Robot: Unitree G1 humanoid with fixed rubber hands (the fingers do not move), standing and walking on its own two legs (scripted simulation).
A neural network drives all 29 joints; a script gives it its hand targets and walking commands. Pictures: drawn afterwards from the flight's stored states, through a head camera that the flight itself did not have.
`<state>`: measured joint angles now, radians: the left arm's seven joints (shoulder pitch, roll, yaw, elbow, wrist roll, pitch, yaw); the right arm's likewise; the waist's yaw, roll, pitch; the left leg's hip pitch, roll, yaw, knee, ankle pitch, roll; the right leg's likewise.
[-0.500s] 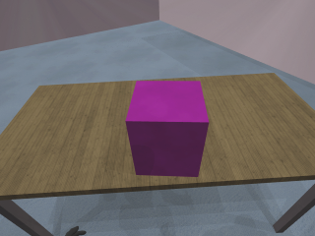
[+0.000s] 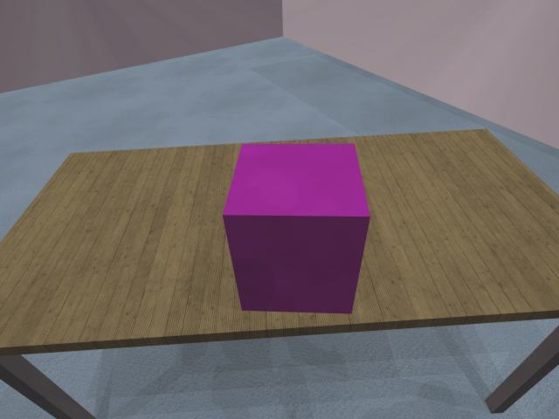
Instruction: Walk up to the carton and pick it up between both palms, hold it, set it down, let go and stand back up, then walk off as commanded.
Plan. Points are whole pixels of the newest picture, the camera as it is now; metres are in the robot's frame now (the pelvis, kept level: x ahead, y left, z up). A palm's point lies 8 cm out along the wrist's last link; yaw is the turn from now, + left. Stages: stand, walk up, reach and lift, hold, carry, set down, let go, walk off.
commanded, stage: stand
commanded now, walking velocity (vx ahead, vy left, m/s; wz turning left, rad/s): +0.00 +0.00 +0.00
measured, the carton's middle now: (296, 229) +0.47 +0.00 +0.03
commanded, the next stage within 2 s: walk off in 1.30 s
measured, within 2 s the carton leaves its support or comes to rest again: neither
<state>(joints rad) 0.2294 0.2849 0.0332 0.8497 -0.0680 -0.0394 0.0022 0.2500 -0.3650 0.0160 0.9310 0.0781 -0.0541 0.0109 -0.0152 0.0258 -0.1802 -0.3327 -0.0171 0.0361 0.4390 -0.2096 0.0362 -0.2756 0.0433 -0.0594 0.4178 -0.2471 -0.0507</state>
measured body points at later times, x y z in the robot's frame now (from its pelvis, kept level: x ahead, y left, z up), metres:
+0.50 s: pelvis -0.03 +0.00 +0.00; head -0.06 +0.00 +0.45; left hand +0.08 +0.28 -0.12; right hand +0.05 -0.30 -0.12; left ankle +0.00 +0.10 -0.74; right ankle -0.02 -0.08 -0.74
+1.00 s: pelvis -0.04 +0.01 +0.00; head -0.07 +0.01 +0.45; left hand +0.05 +0.29 -0.12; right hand +0.02 -0.30 -0.12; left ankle +0.00 +0.10 -0.74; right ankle -0.02 -0.08 -0.74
